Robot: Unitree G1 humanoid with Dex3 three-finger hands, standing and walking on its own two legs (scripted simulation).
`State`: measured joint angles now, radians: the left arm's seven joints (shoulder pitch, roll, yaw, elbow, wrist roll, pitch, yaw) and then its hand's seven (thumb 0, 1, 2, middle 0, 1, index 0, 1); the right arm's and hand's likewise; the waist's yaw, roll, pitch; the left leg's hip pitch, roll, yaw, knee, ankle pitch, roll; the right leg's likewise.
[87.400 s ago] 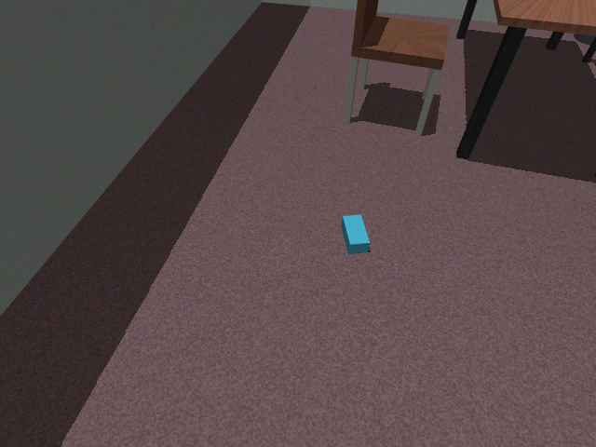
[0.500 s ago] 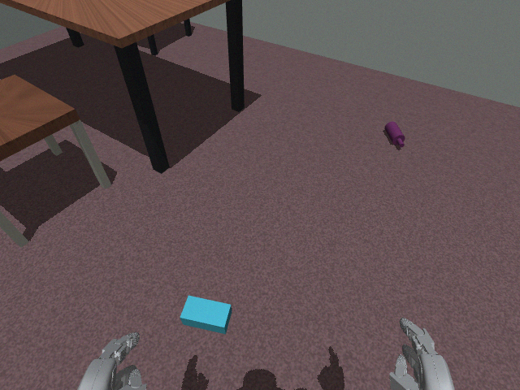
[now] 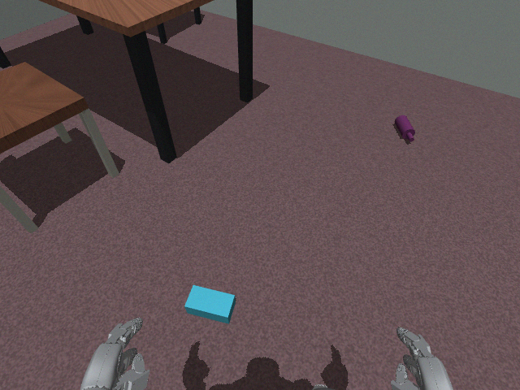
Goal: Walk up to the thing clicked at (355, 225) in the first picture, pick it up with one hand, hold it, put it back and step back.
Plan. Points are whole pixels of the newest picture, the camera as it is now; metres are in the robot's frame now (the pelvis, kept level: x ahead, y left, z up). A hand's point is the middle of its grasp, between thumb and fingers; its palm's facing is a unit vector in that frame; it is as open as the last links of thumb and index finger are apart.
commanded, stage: stand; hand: left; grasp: from above
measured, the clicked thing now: (210, 304) +0.52 +0.19 -0.69
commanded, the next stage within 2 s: none
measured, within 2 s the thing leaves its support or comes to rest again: neither
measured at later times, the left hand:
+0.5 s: hand out of the picture +0.07 +0.23 -0.12, palm faces +0.06 -0.95 -0.31, open 7.4 cm
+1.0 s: hand out of the picture +0.05 +0.23 -0.10, palm faces +0.06 -0.94 -0.33, open 7.4 cm
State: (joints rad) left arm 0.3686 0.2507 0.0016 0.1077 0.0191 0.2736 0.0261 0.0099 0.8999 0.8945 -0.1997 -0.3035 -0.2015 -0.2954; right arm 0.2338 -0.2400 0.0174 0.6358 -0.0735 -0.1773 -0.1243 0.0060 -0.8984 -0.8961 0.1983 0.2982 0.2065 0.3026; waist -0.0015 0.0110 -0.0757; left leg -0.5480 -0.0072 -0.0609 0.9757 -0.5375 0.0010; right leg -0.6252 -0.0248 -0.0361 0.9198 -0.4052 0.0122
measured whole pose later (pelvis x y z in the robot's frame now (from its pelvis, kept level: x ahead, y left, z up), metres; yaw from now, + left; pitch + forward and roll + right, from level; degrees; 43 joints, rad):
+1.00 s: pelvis +0.01 -0.01 +0.06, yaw +1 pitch -4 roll +0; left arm 0.13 0.29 0.04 1.15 0.03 0.01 0.02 0.00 0.90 0.89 -0.20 -0.30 -0.20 -0.30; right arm 0.18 -0.30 -0.04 1.09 -0.03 0.00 -0.02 0.00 -0.90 -0.90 0.20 0.30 0.21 0.30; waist 0.02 0.02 0.06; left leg -0.06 -0.01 -0.08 0.38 -0.26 -0.01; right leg -0.15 -0.03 -0.06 0.39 -0.18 0.01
